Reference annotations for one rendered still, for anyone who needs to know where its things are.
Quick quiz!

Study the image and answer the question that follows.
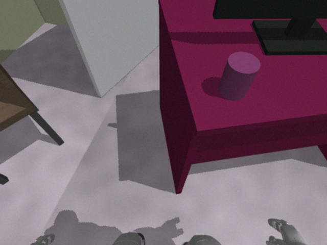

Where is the chair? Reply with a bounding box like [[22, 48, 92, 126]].
[[0, 64, 64, 185]]

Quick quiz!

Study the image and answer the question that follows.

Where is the right robot hand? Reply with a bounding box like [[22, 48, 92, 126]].
[[266, 218, 306, 245]]

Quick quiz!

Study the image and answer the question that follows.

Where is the desk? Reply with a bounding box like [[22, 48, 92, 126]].
[[158, 0, 327, 194]]

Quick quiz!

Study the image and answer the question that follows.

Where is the left robot hand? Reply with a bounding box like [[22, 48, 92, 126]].
[[30, 234, 55, 245]]

